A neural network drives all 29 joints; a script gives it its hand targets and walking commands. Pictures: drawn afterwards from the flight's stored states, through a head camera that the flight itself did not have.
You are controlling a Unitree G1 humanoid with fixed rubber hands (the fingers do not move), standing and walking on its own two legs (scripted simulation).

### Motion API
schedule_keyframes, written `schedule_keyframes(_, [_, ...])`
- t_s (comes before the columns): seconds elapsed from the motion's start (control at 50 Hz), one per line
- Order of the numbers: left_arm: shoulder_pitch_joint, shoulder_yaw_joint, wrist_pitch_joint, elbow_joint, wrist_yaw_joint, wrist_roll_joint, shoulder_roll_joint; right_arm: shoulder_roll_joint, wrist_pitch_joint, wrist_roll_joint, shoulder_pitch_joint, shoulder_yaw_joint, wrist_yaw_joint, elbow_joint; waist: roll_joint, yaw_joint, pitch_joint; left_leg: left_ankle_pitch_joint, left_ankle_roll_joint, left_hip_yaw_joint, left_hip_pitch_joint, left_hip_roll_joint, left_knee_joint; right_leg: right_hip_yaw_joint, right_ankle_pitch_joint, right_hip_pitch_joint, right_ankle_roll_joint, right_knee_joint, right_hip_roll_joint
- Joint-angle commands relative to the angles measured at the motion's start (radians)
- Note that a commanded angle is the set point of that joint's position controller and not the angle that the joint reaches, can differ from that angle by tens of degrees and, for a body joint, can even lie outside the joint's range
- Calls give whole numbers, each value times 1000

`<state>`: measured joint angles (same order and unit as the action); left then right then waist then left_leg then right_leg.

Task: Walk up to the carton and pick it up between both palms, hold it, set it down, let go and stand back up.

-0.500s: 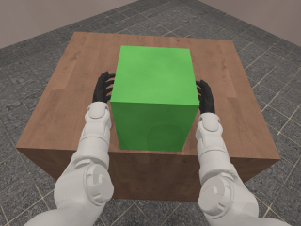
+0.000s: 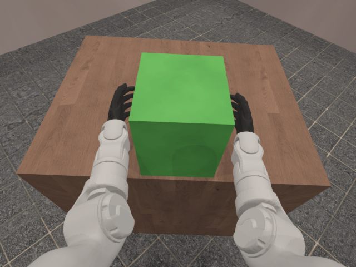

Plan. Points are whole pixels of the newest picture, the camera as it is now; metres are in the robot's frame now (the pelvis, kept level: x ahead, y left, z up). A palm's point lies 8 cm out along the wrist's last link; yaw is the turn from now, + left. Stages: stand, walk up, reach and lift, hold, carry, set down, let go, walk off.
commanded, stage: set down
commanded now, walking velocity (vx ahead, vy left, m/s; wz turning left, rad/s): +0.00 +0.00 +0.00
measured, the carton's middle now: (179, 118) +0.46 +0.02 +0.03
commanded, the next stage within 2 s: none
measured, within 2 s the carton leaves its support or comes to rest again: neither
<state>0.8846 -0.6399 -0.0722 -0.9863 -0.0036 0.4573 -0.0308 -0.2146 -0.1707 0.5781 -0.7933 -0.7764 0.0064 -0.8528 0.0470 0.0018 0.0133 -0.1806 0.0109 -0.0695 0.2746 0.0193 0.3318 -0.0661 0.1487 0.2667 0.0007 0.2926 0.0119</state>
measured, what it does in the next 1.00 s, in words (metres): stands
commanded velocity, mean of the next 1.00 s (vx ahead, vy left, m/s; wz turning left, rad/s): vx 0.00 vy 0.00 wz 0.00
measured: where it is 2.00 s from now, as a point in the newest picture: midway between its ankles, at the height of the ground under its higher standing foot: outside the picture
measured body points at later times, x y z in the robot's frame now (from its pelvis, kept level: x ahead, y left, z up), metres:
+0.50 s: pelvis -0.01 +0.00 -0.02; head +0.07 +0.02 +0.42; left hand +0.47 +0.19 +0.05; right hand +0.45 -0.16 +0.05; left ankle -0.02 +0.11 -0.75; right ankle -0.01 -0.12 -0.75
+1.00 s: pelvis -0.03 -0.01 -0.02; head +0.04 +0.01 +0.42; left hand +0.47 +0.19 +0.12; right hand +0.45 -0.19 +0.12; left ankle -0.02 +0.11 -0.75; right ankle -0.01 -0.12 -0.75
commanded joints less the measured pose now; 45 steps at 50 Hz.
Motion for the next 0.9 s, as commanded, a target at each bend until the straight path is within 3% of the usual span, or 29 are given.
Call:
schedule_keyframes(0.0, [490,139,-32,24,46,0,-110,-104,-14,2,-430,179,-57,-8,-66,-6,509,381,-45,-73,-145,-12,22,-41,-247,-206,43,31,-21])
schedule_keyframes(0.04, [520,166,-51,28,5,-48,-2,6,-17,-57,-441,187,-23,-15,-77,-9,547,383,-48,-67,-132,-9,36,-32,-246,-178,38,36,-27])
schedule_keyframes(0.1, [595,275,-95,-3,-80,-202,189,180,-25,-232,-496,288,49,-50,-98,-10,673,397,-56,-50,-66,-3,87,-2,-305,-126,25,68,-33])
schedule_keyframes(0.14, [645,351,-111,-77,-108,-301,247,227,-17,-344,-554,371,80,-88,-109,-9,758,385,-57,-33,5,-3,125,20,-362,-113,16,106,-31])
schedule_keyframes(0.24, [698,502,-163,-264,-118,-494,349,352,-15,-493,-641,477,115,-190,-109,-26,925,436,-76,13,15,12,209,20,-410,-2,7,175,-32])
schedule_keyframes(0.32, [685,549,-213,-371,-90,-570,419,430,-46,-594,-635,557,130,-268,-117,-26,946,540,-90,30,7,12,265,11,-469,39,5,209,-36])
schedule_keyframes(0.38, [713,604,-240,-406,-78,-623,420,477,-67,-648,-662,588,122,-308,-133,-39,945,570,-104,41,-23,18,284,-8,-412,126,1,214,-44])
schedule_keyframes(0.46, [740,658,-260,-405,-69,-680,436,525,-87,-714,-694,635,102,-327,-147,-31,973,616,-112,46,-52,21,315,-18,-379,213,-7,221,-51])
schedule_keyframes(0.64, [808,762,-269,-330,-41,-804,501,602,-74,-843,-769,733,66,-269,-120,-32,1090,471,-90,40,98,-9,322,3,-446,136,1,295,-39])
schedule_keyframes(0.88, [871,766,-127,-266,-26,-816,559,641,53,-869,-837,729,72,-226,-100,-40,1058,293,-57,41,179,-30,247,22,-398,23,13,265,-28])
